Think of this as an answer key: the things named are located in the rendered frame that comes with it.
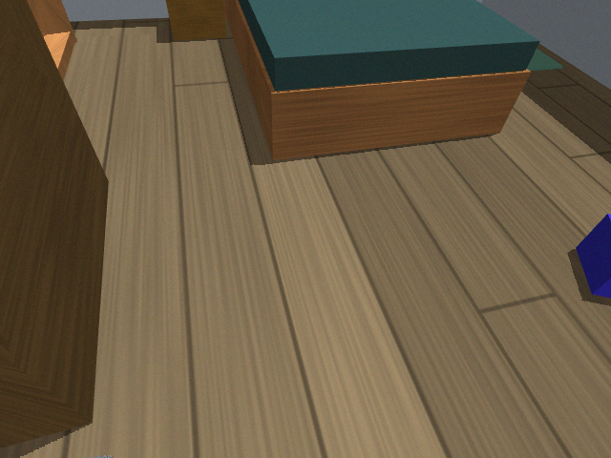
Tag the bookshelf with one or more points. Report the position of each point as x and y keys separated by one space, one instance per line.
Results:
x=56 y=29

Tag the bed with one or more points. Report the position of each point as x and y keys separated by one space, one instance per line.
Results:
x=332 y=76

